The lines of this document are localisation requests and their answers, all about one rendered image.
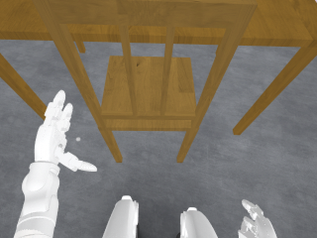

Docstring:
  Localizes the robot thigh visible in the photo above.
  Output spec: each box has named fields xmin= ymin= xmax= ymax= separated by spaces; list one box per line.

xmin=102 ymin=199 xmax=139 ymax=238
xmin=180 ymin=210 xmax=218 ymax=238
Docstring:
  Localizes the robot right hand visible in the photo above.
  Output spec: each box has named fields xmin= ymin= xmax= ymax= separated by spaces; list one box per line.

xmin=238 ymin=199 xmax=277 ymax=238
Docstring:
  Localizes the robot left hand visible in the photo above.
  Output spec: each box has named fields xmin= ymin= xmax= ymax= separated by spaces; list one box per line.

xmin=35 ymin=90 xmax=97 ymax=172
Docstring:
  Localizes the left robot thigh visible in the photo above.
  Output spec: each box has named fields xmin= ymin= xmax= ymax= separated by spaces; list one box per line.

xmin=102 ymin=199 xmax=139 ymax=238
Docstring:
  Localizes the left robot forearm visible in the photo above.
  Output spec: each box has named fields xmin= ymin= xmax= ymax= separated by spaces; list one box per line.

xmin=14 ymin=161 xmax=60 ymax=238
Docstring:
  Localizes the right robot thigh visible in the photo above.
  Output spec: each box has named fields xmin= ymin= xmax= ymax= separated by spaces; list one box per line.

xmin=180 ymin=210 xmax=218 ymax=238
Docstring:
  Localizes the table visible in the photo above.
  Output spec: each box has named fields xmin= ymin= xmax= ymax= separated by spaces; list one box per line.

xmin=0 ymin=0 xmax=317 ymax=135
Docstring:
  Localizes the chair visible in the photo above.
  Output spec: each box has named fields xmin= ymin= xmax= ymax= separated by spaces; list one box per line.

xmin=32 ymin=0 xmax=258 ymax=163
